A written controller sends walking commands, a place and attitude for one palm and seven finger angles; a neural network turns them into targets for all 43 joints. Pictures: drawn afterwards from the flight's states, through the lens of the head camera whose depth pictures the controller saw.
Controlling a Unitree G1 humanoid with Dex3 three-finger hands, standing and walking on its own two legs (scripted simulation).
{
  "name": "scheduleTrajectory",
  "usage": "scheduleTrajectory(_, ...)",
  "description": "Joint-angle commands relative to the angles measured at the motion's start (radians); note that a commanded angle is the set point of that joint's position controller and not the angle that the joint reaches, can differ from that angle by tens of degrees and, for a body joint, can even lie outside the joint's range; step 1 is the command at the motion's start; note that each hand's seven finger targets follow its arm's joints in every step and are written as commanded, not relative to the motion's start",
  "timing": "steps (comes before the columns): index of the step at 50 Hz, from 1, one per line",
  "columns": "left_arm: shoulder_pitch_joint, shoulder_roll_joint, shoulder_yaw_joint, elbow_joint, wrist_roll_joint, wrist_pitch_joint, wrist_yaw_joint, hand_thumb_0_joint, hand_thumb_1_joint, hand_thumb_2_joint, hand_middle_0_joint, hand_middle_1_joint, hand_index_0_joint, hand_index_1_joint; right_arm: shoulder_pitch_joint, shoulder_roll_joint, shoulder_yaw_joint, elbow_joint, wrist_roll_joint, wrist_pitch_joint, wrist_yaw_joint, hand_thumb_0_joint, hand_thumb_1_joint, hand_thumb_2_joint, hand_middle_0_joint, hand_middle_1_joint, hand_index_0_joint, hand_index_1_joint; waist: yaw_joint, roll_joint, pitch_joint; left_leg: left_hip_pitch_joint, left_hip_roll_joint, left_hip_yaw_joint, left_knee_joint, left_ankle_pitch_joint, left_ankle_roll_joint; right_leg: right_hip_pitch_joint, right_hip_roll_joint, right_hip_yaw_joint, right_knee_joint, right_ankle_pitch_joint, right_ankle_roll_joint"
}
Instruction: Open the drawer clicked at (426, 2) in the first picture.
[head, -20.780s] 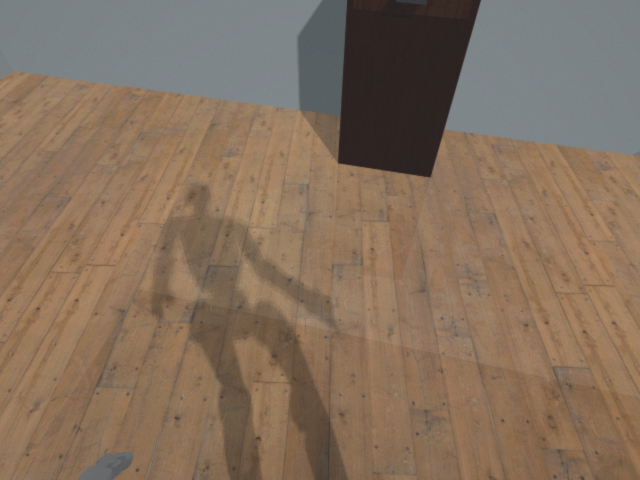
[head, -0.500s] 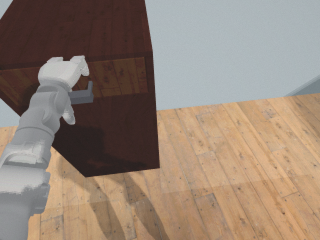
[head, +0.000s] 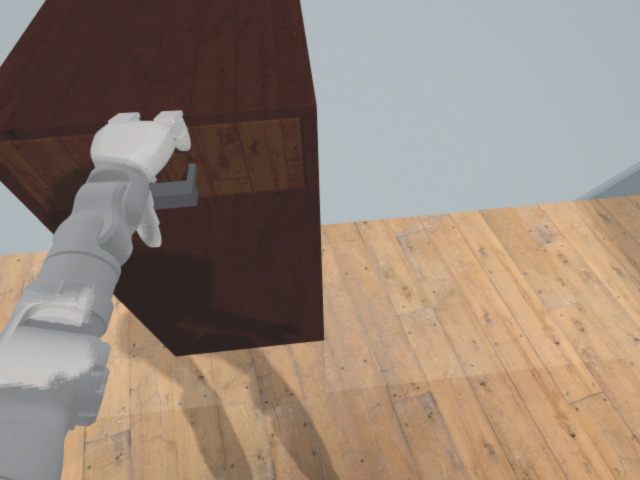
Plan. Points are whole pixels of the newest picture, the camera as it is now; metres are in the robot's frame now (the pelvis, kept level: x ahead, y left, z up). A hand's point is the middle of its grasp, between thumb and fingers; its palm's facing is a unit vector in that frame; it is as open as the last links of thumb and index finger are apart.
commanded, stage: re-aim the fingers above the handle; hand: left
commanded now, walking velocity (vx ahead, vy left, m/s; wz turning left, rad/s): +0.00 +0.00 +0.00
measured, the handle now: (160, 184) +0.52 +0.25 +0.05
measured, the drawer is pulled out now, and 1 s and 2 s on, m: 0.00 0.00 0.00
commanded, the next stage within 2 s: lower the fingers behind the handle in 0.98 s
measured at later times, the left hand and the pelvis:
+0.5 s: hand (123, 184) +0.46 +0.26 +0.10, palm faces -0.07 +0.02 -1.00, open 13.8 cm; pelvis +0.00 +0.00 +0.00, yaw +0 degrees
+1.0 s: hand (120, 182) +0.46 +0.26 +0.11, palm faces -0.06 +0.02 -1.00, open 13.8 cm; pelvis +0.00 +0.00 +0.00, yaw -1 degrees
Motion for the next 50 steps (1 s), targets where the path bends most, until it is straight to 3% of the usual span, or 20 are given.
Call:
scheduleTrajectory(1,-0.475,0.388,0.198,-0.200,0.014,0.001,0.105,0.000,-0.500,0.300,-0.300,-1.200,-0.300,-1.200,0.061,-0.130,-0.044,-0.084,-0.007,-0.026,-0.003,0.000,-0.900,-0.900,0.200,0.300,0.200,0.300,0.027,-0.001,-0.417,0.101,0.003,-0.012,-0.029,0.501,-0.006,0.281,0.022,0.005,0.011,0.324,-0.029)
scheduleTrajectory(5,-0.469,0.377,0.181,-0.170,0.032,0.052,0.141,0.000,-0.500,0.300,-0.300,-1.200,-0.300,-1.200,0.057,-0.130,-0.043,-0.081,-0.004,-0.027,0.006,0.000,-0.900,-0.900,0.200,0.300,0.200,0.300,0.021,-0.002,-0.404,0.088,0.008,-0.002,-0.032,0.505,-0.011,0.276,0.022,-0.001,0.014,0.340,-0.025)
scheduleTrajectory(9,-0.456,0.398,0.197,-0.186,0.033,0.081,0.141,0.000,-0.500,0.300,-0.300,-1.200,-0.300,-1.200,0.053,-0.131,-0.047,-0.083,-0.003,-0.023,0.006,0.000,-0.900,-0.900,0.200,0.300,0.200,0.300,0.027,-0.001,-0.461,0.114,0.008,0.006,-0.033,0.545,-0.007,0.322,0.020,0.005,0.012,0.382,-0.019)
scheduleTrajectory(11,-0.450,0.413,0.207,-0.179,0.025,0.088,0.130,0.000,-0.500,0.300,-0.300,-1.200,-0.300,-1.200,0.049,-0.135,-0.044,-0.083,-0.002,-0.018,0.002,0.000,-0.900,-0.900,0.200,0.300,0.200,0.300,0.023,-0.045,-0.468,0.099,0.007,0.006,-0.039,0.529,-0.003,0.355,0.020,0.007,0.005,0.391,-0.018)
scheduleTrajectory(12,-0.436,0.382,0.176,-0.156,0.019,0.095,0.121,0.000,-0.500,0.300,-0.300,-1.200,-0.300,-1.200,0.042,-0.134,-0.043,-0.085,0.001,-0.017,0.000,0.000,-0.900,-0.900,0.200,0.300,0.200,0.300,0.015,-0.048,-0.432,0.090,0.005,0.014,-0.045,0.493,0.000,0.345,0.017,0.008,-0.003,0.384,-0.013)
scheduleTrajectory(15,-0.419,0.374,0.155,-0.129,0.014,0.098,0.087,0.000,-0.500,0.300,-0.300,-1.200,-0.300,-1.200,0.038,-0.142,-0.039,-0.087,0.007,-0.016,-0.009,0.000,-0.900,-0.900,0.200,0.300,0.200,0.300,0.010,-0.068,-0.371,0.072,0.005,0.017,-0.063,0.429,0.004,0.331,0.015,0.009,-0.022,0.347,-0.012)
scheduleTrajectory(18,-0.391,0.350,0.129,-0.133,0.013,0.076,0.046,0.000,-0.500,0.300,-0.300,-1.200,-0.300,-1.200,0.045,-0.143,-0.041,-0.095,0.011,-0.016,-0.016,0.000,-0.900,-0.900,0.200,0.300,0.200,0.300,0.007,-0.049,-0.369,0.090,0.005,0.016,-0.060,0.435,0.007,0.322,0.015,0.012,-0.025,0.348,-0.014)
scheduleTrajectory(21,-0.425,0.241,0.041,-0.189,-0.003,0.034,0.011,0.000,-0.500,0.300,-0.300,-1.200,-0.300,-1.200,0.058,-0.141,-0.050,-0.095,0.011,-0.023,-0.014,0.000,-0.900,-0.900,0.200,0.300,0.200,0.300,-0.026,-0.047,-0.356,0.140,0.011,0.002,-0.051,0.433,0.010,0.264,0.017,0.012,-0.041,0.304,-0.016)
scheduleTrajectory(22,-0.418,0.235,0.036,-0.194,-0.013,0.023,0.004,0.000,-0.500,0.300,-0.300,-1.200,-0.300,-1.200,0.060,-0.141,-0.051,-0.093,0.011,-0.023,-0.016,0.000,-0.900,-0.900,0.200,0.300,0.200,0.300,-0.026,-0.041,-0.346,0.145,0.009,0.000,-0.049,0.410,0.011,0.247,0.018,0.014,-0.043,0.287,-0.015)
scheduleTrajectory(23,-0.412,0.270,0.066,-0.195,-0.015,0.010,0.000,0.000,-0.500,0.300,-0.300,-1.200,-0.300,-1.200,0.063,-0.144,-0.051,-0.091,0.010,-0.023,-0.019,0.000,-0.900,-0.900,0.200,0.300,0.200,0.300,-0.019,-0.040,-0.339,0.137,0.006,-0.001,-0.049,0.392,0.010,0.245,0.018,0.014,-0.042,0.277,-0.017)
scheduleTrajectory(26,-0.492,0.223,0.032,-0.266,-0.024,-0.032,0.010,0.000,-0.500,0.300,-0.300,-1.200,-0.300,-1.200,0.068,-0.134,-0.055,-0.086,0.007,-0.029,-0.017,0.000,-0.900,-0.900,0.200,0.300,0.200,0.300,-0.033,-0.007,-0.350,0.166,0.005,-0.014,-0.038,0.411,0.008,0.206,0.020,0.011,-0.038,0.253,-0.022)
scheduleTrajectory(28,-0.494,0.310,0.113,-0.258,-0.015,-0.045,0.042,0.000,-0.500,0.300,-0.300,-1.200,-0.300,-1.200,0.075,-0.136,-0.056,-0.073,0.003,-0.030,-0.015,0.000,-0.900,-0.900,0.200,0.300,0.200,0.300,-0.011,0.025,-0.368,0.156,0.002,-0.022,-0.031,0.427,0.001,0.208,0.023,0.011,-0.019,0.260,-0.028)
scheduleTrajectory(32,-0.515,0.382,0.186,-0.262,0.007,-0.032,0.118,0.000,-0.500,0.300,-0.300,-1.200,-0.300,-1.200,0.070,-0.127,-0.051,-0.067,-0.007,-0.033,-0.002,0.000,-0.900,-0.900,0.200,0.300,0.200,0.300,0.018,0.070,-0.438,0.139,0.001,-0.023,-0.018,0.525,-0.014,0.249,0.023,0.006,0.014,0.318,-0.031)
scheduleTrajectory(33,-0.505,0.362,0.177,-0.250,0.009,-0.016,0.133,0.000,-0.500,0.300,-0.300,-1.200,-0.300,-1.200,0.068,-0.124,-0.050,-0.068,-0.009,-0.034,0.004,0.000,-0.900,-0.900,0.200,0.300,0.200,0.300,0.019,0.071,-0.442,0.141,0.003,-0.020,-0.017,0.543,-0.017,0.252,0.024,0.002,0.018,0.329,-0.031)
scheduleTrajectory(34,-0.472,0.402,0.217,-0.223,0.017,0.005,0.147,0.000,-0.500,0.300,-0.300,-1.200,-0.300,-1.200,0.066,-0.127,-0.050,-0.062,-0.009,-0.032,0.007,0.000,-0.900,-0.900,0.200,0.300,0.200,0.300,0.031,0.058,-0.446,0.133,0.006,-0.018,-0.015,0.571,-0.018,0.265,0.026,0.000,0.023,0.347,-0.031)
scheduleTrajectory(36,-0.435,0.374,0.195,-0.187,0.020,0.050,0.150,0.000,-0.500,0.300,-0.300,-1.200,-0.300,-1.200,0.056,-0.130,-0.048,-0.068,-0.008,-0.027,0.014,0.000,-0.900,-0.900,0.200,0.300,0.200,0.300,0.031,0.017,-0.455,0.117,0.007,-0.008,-0.020,0.573,-0.016,0.299,0.025,-0.001,0.017,0.365,-0.027)
scheduleTrajectory(39,-0.400,0.350,0.151,-0.117,0.019,0.105,0.118,0.000,-0.500,0.300,-0.300,-1.200,-0.300,-1.200,0.042,-0.142,-0.042,-0.075,0.003,-0.019,0.013,0.000,-0.900,-0.900,0.200,0.300,0.200,0.300,0.019,-0.054,-0.377,0.068,0.010,0.007,-0.047,0.468,-0.009,0.296,0.021,-0.003,-0.004,0.338,-0.018)
scheduleTrajectory(41,-0.417,0.396,0.176,-0.127,0.013,0.106,0.098,0.000,-0.500,0.300,-0.300,-1.200,-0.300,-1.200,0.036,-0.150,-0.040,-0.086,0.005,-0.014,0.002,0.000,-0.900,-0.900,0.200,0.300,0.200,0.300,0.018,-0.085,-0.400,0.057,0.005,0.011,-0.059,0.430,0.000,0.345,0.017,0.007,-0.015,0.335,-0.016)
scheduleTrajectory(46,-0.404,0.344,0.121,-0.121,0.009,0.078,0.038,0.000,-0.500,0.300,-0.300,-1.200,-0.300,-1.200,0.036,-0.149,-0.037,-0.102,0.012,-0.012,-0.017,0.000,-0.900,-0.900,0.200,0.300,0.200,0.300,-0.002,-0.092,-0.359,0.067,0.006,0.016,-0.068,0.380,0.009,0.324,0.012,0.013,-0.035,0.307,-0.012)
scheduleTrajectory(50,-0.410,0.297,0.084,-0.209,-0.002,0.007,0.006,0.000,-0.500,0.300,-0.300,-1.200,-0.300,-1.200,0.055,-0.141,-0.047,-0.102,0.007,-0.020,-0.021,0.000,-0.900,-0.900,0.200,0.300,0.200,0.300,-0.009,-0.029,-0.383,0.133,0.007,0.003,-0.044,0.431,0.011,0.272,0.016,0.017,-0.028,0.316,-0.016)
